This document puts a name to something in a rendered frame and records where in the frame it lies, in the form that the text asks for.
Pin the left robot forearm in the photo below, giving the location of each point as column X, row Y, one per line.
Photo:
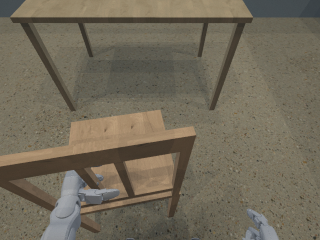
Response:
column 65, row 219

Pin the robot right hand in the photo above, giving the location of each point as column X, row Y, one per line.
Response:
column 266, row 232

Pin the table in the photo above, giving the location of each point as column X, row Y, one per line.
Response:
column 132, row 11

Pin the chair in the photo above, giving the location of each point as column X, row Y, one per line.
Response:
column 133, row 152

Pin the robot left hand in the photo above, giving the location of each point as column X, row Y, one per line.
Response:
column 74, row 185

